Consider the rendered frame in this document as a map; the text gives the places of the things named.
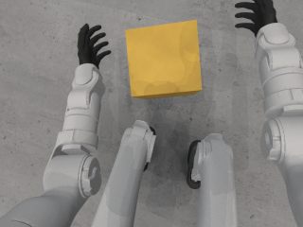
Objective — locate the robot right foot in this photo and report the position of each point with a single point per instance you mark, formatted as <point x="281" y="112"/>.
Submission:
<point x="194" y="184"/>

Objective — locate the carton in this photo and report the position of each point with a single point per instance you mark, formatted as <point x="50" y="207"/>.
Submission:
<point x="164" y="60"/>

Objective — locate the left robot hand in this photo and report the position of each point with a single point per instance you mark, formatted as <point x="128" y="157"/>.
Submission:
<point x="87" y="52"/>

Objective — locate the right robot hand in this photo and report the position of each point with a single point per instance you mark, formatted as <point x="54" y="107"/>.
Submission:
<point x="263" y="14"/>

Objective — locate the robot right shin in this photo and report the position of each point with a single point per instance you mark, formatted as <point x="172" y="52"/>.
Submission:
<point x="215" y="136"/>

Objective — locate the robot left upper arm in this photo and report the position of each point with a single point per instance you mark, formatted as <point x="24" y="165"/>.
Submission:
<point x="68" y="183"/>

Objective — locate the robot right upper arm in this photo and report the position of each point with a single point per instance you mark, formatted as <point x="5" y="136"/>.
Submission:
<point x="282" y="143"/>

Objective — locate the robot right forearm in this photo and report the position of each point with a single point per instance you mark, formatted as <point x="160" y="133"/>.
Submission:
<point x="281" y="71"/>

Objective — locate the robot left forearm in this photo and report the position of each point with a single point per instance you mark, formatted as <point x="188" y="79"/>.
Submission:
<point x="80" y="125"/>

